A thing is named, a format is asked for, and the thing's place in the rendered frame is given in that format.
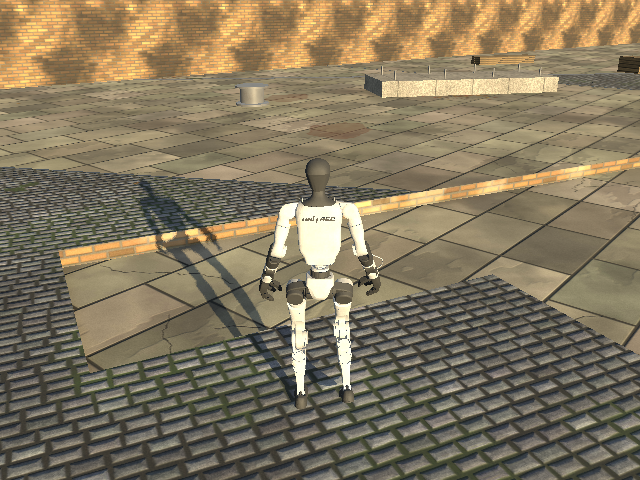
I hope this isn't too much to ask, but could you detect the robot shin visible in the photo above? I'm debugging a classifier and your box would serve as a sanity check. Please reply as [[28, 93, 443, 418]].
[[291, 331, 306, 396], [336, 321, 352, 391]]

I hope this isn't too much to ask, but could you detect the left robot upper arm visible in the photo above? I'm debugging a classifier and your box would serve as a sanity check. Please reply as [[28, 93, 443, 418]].
[[271, 202, 298, 258]]

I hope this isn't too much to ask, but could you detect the right robot upper arm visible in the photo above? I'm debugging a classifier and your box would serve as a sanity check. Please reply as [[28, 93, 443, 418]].
[[339, 201, 368, 257]]

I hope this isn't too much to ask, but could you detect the right robot hand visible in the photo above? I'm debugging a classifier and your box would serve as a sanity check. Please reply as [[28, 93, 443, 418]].
[[358, 274, 381, 296]]

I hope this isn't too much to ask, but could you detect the robot right forearm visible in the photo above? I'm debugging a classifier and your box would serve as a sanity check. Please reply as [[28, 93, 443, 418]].
[[358, 241, 379, 279]]

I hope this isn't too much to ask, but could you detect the left robot shin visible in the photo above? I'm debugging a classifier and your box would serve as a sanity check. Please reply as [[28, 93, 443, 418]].
[[291, 331, 306, 396]]

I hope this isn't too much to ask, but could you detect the robot left forearm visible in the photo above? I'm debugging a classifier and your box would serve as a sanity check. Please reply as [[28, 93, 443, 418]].
[[261, 243, 281, 283]]

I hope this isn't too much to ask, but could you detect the right robot shin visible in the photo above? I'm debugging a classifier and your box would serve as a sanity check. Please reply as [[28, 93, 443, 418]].
[[336, 321, 352, 391]]

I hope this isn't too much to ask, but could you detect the left robot hand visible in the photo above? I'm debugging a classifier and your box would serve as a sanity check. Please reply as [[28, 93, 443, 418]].
[[259, 279, 282, 301]]

